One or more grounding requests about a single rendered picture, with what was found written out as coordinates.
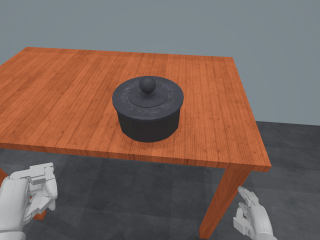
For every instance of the pot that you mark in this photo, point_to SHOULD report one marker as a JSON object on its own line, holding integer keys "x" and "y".
{"x": 149, "y": 132}

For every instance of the right robot hand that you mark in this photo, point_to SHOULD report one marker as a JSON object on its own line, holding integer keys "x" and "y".
{"x": 257, "y": 220}

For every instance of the table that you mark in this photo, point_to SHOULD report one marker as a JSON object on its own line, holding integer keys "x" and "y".
{"x": 58, "y": 100}

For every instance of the lid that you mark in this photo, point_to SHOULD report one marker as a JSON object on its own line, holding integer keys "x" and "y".
{"x": 130, "y": 102}

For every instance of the knob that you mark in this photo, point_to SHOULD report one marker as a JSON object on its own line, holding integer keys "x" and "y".
{"x": 147, "y": 85}

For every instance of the left robot forearm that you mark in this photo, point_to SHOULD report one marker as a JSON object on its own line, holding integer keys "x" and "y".
{"x": 13, "y": 234}

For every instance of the left robot hand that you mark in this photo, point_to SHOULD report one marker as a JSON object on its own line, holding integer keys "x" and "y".
{"x": 39, "y": 182}

